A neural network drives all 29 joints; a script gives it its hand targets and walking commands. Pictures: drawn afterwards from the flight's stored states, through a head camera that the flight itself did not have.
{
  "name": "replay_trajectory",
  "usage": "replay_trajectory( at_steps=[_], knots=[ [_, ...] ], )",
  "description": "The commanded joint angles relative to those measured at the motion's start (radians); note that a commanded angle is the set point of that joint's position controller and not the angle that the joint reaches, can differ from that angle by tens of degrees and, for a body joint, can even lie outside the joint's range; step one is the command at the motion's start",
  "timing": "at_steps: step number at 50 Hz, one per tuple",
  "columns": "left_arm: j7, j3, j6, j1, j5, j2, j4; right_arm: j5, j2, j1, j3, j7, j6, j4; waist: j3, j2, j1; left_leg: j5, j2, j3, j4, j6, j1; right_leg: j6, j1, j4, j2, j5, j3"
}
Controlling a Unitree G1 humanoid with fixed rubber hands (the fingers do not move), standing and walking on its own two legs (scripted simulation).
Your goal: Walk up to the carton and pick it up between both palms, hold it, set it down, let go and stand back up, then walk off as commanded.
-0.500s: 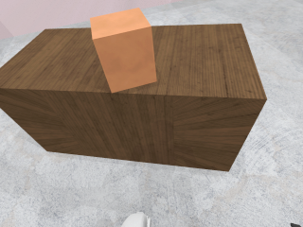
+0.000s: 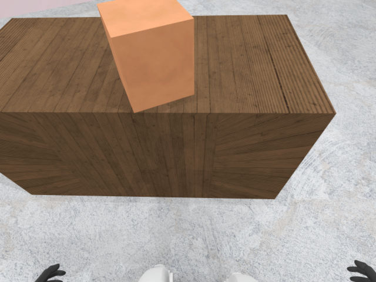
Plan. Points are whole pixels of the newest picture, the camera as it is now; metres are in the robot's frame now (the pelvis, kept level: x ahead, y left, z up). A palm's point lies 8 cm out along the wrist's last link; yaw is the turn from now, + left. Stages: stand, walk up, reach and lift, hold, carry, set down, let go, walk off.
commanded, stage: walk up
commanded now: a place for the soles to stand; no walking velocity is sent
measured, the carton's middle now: (150, 53) +0.74 +0.15 +0.07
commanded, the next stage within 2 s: none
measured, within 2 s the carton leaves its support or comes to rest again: neither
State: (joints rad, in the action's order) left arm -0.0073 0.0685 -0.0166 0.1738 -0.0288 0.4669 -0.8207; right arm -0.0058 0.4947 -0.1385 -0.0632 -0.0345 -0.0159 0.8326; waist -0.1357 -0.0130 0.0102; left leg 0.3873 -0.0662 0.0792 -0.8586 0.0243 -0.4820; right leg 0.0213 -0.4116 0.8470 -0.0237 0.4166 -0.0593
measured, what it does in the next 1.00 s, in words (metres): stands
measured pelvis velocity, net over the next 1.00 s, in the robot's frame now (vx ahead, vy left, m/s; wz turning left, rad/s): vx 0.01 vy -0.01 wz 0.03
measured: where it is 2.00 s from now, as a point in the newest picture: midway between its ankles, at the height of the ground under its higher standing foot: (161, 270)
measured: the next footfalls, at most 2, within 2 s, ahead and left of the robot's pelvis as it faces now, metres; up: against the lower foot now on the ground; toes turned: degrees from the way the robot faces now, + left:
left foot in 1.50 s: +0.18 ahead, +0.23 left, +0.00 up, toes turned +10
right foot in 1.84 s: +0.33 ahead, +0.07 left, +0.00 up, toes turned -3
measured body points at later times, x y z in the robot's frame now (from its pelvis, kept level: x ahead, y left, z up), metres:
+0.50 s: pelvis -0.01 -0.02 +0.02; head +0.00 -0.02 +0.47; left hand +0.11 +0.31 -0.08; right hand +0.07 -0.36 -0.09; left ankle +0.03 +0.12 -0.70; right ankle +0.01 -0.14 -0.70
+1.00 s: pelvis +0.01 -0.01 +0.04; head +0.03 -0.01 +0.49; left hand +0.13 +0.32 -0.07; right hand +0.13 -0.34 -0.07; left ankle +0.04 +0.12 -0.70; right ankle +0.01 -0.14 -0.70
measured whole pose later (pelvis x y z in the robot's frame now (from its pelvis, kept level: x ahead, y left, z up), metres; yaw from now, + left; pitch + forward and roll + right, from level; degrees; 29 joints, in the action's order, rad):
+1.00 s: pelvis +0.01 -0.01 +0.04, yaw +2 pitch -1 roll +0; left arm -0.03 0.04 0.02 0.02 -0.01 0.41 -1.04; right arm 0.01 0.43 -0.09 -0.01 -0.02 -0.04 1.05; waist -0.06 0.00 0.00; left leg 0.22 -0.02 -0.01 -0.50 -0.01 -0.25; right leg -0.01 -0.20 0.50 -0.05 0.28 -0.08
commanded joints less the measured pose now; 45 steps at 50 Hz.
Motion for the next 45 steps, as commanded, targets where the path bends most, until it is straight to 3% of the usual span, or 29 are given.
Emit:
replay_trajectory(
  at_steps=[1, 2, 3, 4, 5, 6, 8, 10, 12, 13, 14, 15, 16, 18, 19, 20, 21, 22, 23, 25, 26, 27, 29, 30, 36, 39, 42, 43, 45],
  knots=[
    [0.009, 0.048, 0.001, 0.006, 0.011, 0.23, 0.056, 0.001, 0.129, 0.016, -0.026, -0.012, -0.023, -0.02, 0.227, 0.118, -0.001, -0.058, 0.025, -0.018, 0.085, 0.037, 0.112, 0.198, 0.088, -0.203, -0.22, -0.434, 0.26],
    [0.006, 0.044, 0.007, -0.047, 0.016, 0.208, 0.051, 0.007, 0.128, -0.027, -0.026, -0.008, -0.032, -0.017, 0.212, 0.096, 0.025, -0.167, 0.012, -0.059, 0.116, 0.057, 0.137, 0.155, 0.031, -0.185, -0.185, -0.33, 0.215],
    [0.002, 0.035, 0.016, -0.05, 0.018, 0.179, 0.064, 0.005, 0.196, -0.054, -0.027, 0.0, -0.038, 0.002, 0.206, 0.008, 0.012, -0.172, -0.084, -0.174, 0.213, 0.088, 0.175, 0.084, -0.017, -0.064, -0.107, -0.23, 0.111],
    [0.0, 0.032, 0.027, -0.042, 0.015, 0.149, 0.061, 0.014, 0.231, -0.097, -0.041, -0.003, -0.046, 0.018, 0.216, -0.077, 0.021, -0.098, -0.215, -0.413, 0.336, 0.151, 0.176, 0.038, -0.057, 0.082, -0.043, -0.107, 0.04],
    [-0.002, 0.036, 0.038, -0.06, 0.018, 0.139, 0.072, 0.014, 0.273, -0.109, -0.05, -0.006, -0.051, 0.014, 0.163, -0.154, 0.026, -0.114, -0.32, -0.53, 0.422, 0.227, 0.156, 0.022, -0.11, 0.159, -0.001, 0.138, 0.079],
    [-0.004, 0.044, 0.036, -0.052, 0.011, 0.169, 0.056, 0.017, 0.267, -0.085, -0.053, -0.008, -0.058, 0.009, 0.162, -0.095, 0.018, -0.148, -0.313, -0.55, 0.418, 0.246, 0.207, 0.012, -0.136, 0.174, -0.015, 0.212, 0.104],
    [-0.005, 0.047, 0.029, -0.011, 0.029, 0.159, 0.022, 0.022, 0.235, -0.014, -0.04, -0.017, -0.058, 0.006, 0.139, -0.137, -0.025, -0.222, -0.257, -0.369, 0.366, 0.206, 0.122, 0.017, -0.07, 0.132, -0.032, 0.178, 0.106],
    [-0.018, 0.043, 0.02, 0.063, 0.02, 0.137, 0.007, 0.034, 0.253, 0.016, -0.05, -0.004, -0.047, -0.001, 0.169, -0.188, -0.046, -0.191, -0.214, -0.289, 0.343, 0.16, 0.118, 0.022, 0.038, -0.064, 0.007, 0.047, 0.018],
    [-0.013, 0.068, 0.01, 0.038, -0.002, 0.152, -0.008, 0.035, 0.202, -0.044, -0.03, 0.003, -0.029, 0.009, 0.181, -0.082, -0.039, -0.004, -0.159, -0.18, 0.278, 0.08, -0.026, 0.038, 0.244, -0.192, 0.008, -0.027, 0.024],
    [-0.01, 0.091, 0.003, 0.021, -0.015, 0.241, 0.002, 0.022, 0.144, -0.016, -0.013, 0.007, -0.025, -0.001, 0.144, 0.12, -0.051, 0.177, -0.055, -0.116, 0.175, 0.028, -0.181, 0.095, 0.214, -0.366, -0.153, 0.182, 0.322],
    [-0.007, 0.08, -0.003, -0.005, -0.012, 0.264, 0.007, 0.015, 0.129, 0.056, -0.02, -0.002, -0.02, -0.018, 0.131, 0.213, -0.044, 0.177, 0.022, -0.035, -0.001, 0.008, -0.085, 0.165, 0.085, -0.484, -0.271, 0.218, 0.513],
    [-0.007, 0.071, -0.011, -0.081, -0.005, 0.246, 0.019, 0.013, 0.151, 0.026, -0.021, 0.001, -0.023, -0.005, 0.118, 0.126, -0.006, 0.132, 0.012, -0.083, -0.053, 0.008, -0.009, 0.205, 0.013, -0.477, -0.283, 0.17, 0.484],
    [-0.002, 0.062, -0.009, -0.126, 0.004, 0.237, 0.021, 0.016, 0.142, -0.013, -0.024, 0.007, -0.024, 0.014, 0.124, 0.109, 0.003, 0.077, 0.026, -0.065, -0.067, 0.007, 0.099, 0.207, -0.078, -0.459, -0.265, 0.182, 0.413],
    [-0.005, 0.031, -0.006, -0.155, 0.012, 0.173, -0.008, 0.007, 0.131, -0.124, -0.022, 0.015, -0.039, 0.081, 0.151, 0.142, 0.05, -0.029, 0.029, -0.051, 0.193, 0.015, 0.233, 0.119, -0.073, -0.354, -0.153, 0.043, 0.24],
    [-0.001, 0.024, -0.005, -0.126, 0.002, 0.15, -0.016, 0.024, 0.124, -0.134, -0.019, 0.015, -0.045, 0.089, 0.166, 0.064, 0.052, -0.082, 0.015, -0.102, 0.284, 0.023, 0.32, 0.095, -0.073, -0.246, -0.122, -0.025, 0.174],
    [-0.01, 0.013, 0.008, -0.079, 0.019, 0.104, -0.05, 0.028, 0.176, -0.101, -0.027, 0.009, -0.056, 0.093, 0.162, -0.019, 0.01, -0.021, -0.11, -0.29, 0.353, 0.052, 0.281, 0.042, -0.101, -0.169, -0.062, -0.015, 0.093],
    [-0.008, 0.018, 0.019, -0.081, 0.015, 0.125, -0.053, 0.024, 0.219, -0.07, -0.033, 0.006, -0.057, 0.077, 0.124, -0.043, -0.012, 0.105, -0.207, -0.471, 0.44, 0.131, 0.159, 0.019, -0.042, -0.081, -0.014, 0.088, 0.058],
    [-0.013, 0.027, 0.021, -0.087, 0.019, 0.123, -0.058, 0.024, 0.257, -0.03, -0.024, 0.003, -0.059, 0.067, 0.075, -0.063, -0.024, 0.101, -0.242, -0.48, 0.482, 0.166, 0.025, 0.032, 0.033, -0.115, -0.041, 0.083, 0.082],
    [-0.015, 0.027, 0.017, -0.049, 0.025, 0.121, -0.066, 0.028, 0.222, 0.027, -0.022, 0.004, -0.061, 0.068, 0.087, -0.077, -0.062, 0.103, -0.175, -0.355, 0.441, 0.138, 0.032, 0.041, 0.097, -0.187, -0.029, 0.044, 0.067],
    [-0.021, 0.039, 0.001, -0.058, 0.008, 0.174, -0.073, 0.023, 0.146, 0.05, -0.008, 0.009, -0.047, 0.081, 0.049, -0.001, -0.046, 0.098, 0.006, -0.114, 0.302, 0.013, 0.011, 0.066, 0.101, -0.424, -0.12, 0.114, 0.234],
    [-0.016, 0.044, -0.006, -0.1, 0.005, 0.212, -0.085, 0.02, 0.134, 0.016, 0.009, 0.009, -0.04, 0.094, 0.076, 0.075, -0.005, 0.059, 0.035, -0.084, 0.24, -0.001, 0.055, 0.085, 0.074, -0.483, -0.19, 0.178, 0.324],
    [-0.018, 0.037, -0.004, -0.094, 0.009, 0.195, -0.081, 0.009, 0.119, -0.004, 0.011, 0.015, -0.045, 0.11, 0.116, 0.068, 0.014, -0.008, 0.039, -0.064, 0.258, 0.015, 0.167, 0.088, 0.052, -0.482, -0.188, 0.134, 0.269],
    [-0.017, 0.013, 0.002, -0.147, 0.018, 0.146, -0.098, 0.014, 0.127, -0.008, 0.003, 0.019, -0.054, 0.123, 0.081, 0.109, 0.018, -0.086, 0.009, -0.12, 0.337, 0.011, 0.225, 0.054, 0.002, -0.436, -0.129, 0.022, 0.167],
    [-0.013, 0.013, 0.003, -0.163, 0.019, 0.133, -0.092, 0.021, 0.13, -0.029, 0.003, 0.018, -0.053, 0.144, 0.155, 0.03, 0.019, -0.12, -0.007, -0.119, 0.336, 0.025, 0.28, 0.053, 0.04, -0.416, -0.125, -0.029, 0.138],
    [-0.011, 0.016, 0.007, -0.159, 0.021, 0.139, -0.134, 0.009, 0.133, -0.006, 0.019, 0.008, -0.05, 0.169, 0.167, 0.051, -0.004, -0.367, -0.036, -0.132, 0.341, 0.032, 0.202, 0.039, 0.212, -0.384, -0.127, -0.236, 0.102],
    [-0.006, 0.013, 0.015, -0.164, 0.029, 0.152, -0.141, 0.017, 0.142, 0.011, 0.007, 0.008, -0.043, 0.161, 0.181, 0.006, -0.011, -0.382, -0.024, -0.103, 0.361, 0.016, 0.234, 0.034, 0.24, -0.393, -0.13, -0.253, 0.068],
    [-0.011, 0.013, 0.021, -0.192, 0.024, 0.142, -0.144, 0.011, 0.132, 0.025, 0.013, 0.006, -0.046, 0.166, 0.167, 0.04, -0.012, -0.378, -0.064, -0.188, 0.396, 0.036, 0.21, 0.02, 0.23, -0.387, -0.104, -0.222, 0.053],
    [-0.014, 0.004, 0.021, -0.185, 0.034, 0.125, -0.155, 0.014, 0.137, 0.06, 0.009, 0.006, -0.05, 0.169, 0.179, -0.017, -0.014, -0.38, -0.065, -0.171, 0.399, 0.039, 0.235, 0.017, 0.218, -0.402, -0.114, -0.24, 0.065],
    [-0.013, 0.007, 0.022, -0.194, 0.029, 0.138, -0.155, 0.014, 0.138, 0.057, 0.013, 0.004, -0.037, 0.178, 0.187, 0.027, -0.015, -0.361, -0.053, -0.147, 0.411, 0.032, 0.243, 0.024, 0.238, -0.451, -0.119, -0.168, 0.084]
  ],
)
